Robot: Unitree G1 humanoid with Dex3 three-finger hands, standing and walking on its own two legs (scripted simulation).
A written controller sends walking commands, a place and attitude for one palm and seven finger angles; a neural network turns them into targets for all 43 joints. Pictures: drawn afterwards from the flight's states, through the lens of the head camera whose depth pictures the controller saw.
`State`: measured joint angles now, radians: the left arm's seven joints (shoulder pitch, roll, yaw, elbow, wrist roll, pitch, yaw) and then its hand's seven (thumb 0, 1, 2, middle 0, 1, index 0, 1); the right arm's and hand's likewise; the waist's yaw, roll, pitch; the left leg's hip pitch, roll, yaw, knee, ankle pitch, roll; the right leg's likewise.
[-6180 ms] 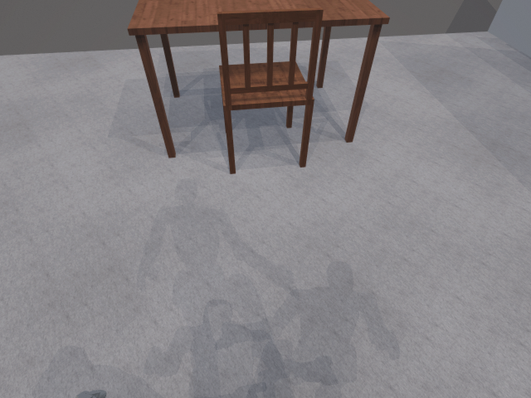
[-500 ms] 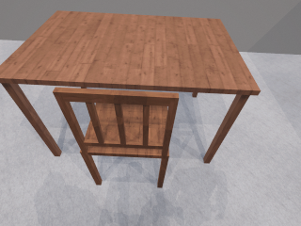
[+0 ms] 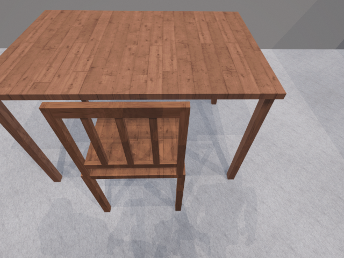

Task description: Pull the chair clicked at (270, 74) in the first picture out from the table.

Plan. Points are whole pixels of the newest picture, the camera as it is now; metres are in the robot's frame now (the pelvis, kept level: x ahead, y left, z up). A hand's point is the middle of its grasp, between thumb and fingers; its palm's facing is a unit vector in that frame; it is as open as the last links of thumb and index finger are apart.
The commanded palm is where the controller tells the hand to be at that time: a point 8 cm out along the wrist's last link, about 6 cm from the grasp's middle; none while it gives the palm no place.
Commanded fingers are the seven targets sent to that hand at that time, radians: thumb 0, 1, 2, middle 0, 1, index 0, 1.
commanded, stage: come to a stop and stand still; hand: left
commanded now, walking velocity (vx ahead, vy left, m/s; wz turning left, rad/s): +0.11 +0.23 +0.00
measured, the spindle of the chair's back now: (125, 142) +0.49 +0.20 -0.11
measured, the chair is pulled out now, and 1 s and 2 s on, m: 0.00 0.00 0.00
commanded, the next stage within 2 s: look again from close up in 0.86 s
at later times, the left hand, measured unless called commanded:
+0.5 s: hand out of the picture +0.00 +0.23 -0.18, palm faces +0.06 -0.97 -0.24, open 7.4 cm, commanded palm none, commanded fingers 0.00 0.90 0.90 -0.20 -0.30 -0.20 -0.30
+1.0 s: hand out of the picture +0.02 +0.24 -0.17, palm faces +0.00 -0.98 -0.21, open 7.4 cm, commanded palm none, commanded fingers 0.00 0.90 0.90 -0.20 -0.30 -0.20 -0.30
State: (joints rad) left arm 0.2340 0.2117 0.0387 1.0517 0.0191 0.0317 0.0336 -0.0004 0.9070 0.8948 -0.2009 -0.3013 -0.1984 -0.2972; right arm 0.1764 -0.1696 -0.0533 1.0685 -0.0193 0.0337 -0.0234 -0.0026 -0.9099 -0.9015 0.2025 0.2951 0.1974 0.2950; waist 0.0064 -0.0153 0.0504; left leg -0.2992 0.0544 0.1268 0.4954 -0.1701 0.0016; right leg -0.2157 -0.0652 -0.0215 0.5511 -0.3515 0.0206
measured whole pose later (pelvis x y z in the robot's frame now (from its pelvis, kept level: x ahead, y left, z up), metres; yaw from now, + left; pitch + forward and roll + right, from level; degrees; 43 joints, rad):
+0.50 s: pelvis +0.00 +0.04 +0.00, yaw +1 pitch -1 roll -1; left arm 0.27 0.18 0.01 1.06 0.01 0.01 0.05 0.00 0.91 0.89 -0.21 -0.30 -0.20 -0.30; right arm 0.27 -0.19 -0.01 0.99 -0.02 0.00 -0.01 0.00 -0.91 -0.90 0.20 0.29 0.19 0.29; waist 0.01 0.01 0.05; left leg -0.22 -0.01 0.06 0.61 -0.37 0.04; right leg -0.25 -0.09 -0.01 0.59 -0.33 0.01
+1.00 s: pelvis +0.01 +0.06 +0.00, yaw -1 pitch -1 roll +0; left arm 0.27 0.17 -0.01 1.07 0.01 0.02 0.03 0.00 0.90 0.89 -0.20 -0.30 -0.20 -0.30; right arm 0.27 -0.18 0.02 1.06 -0.02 -0.01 -0.02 0.00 -0.91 -0.90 0.20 0.29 0.20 0.29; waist 0.01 -0.01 0.06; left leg -0.13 -0.05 0.12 0.49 -0.34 0.08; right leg -0.20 -0.13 0.04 0.50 -0.28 0.07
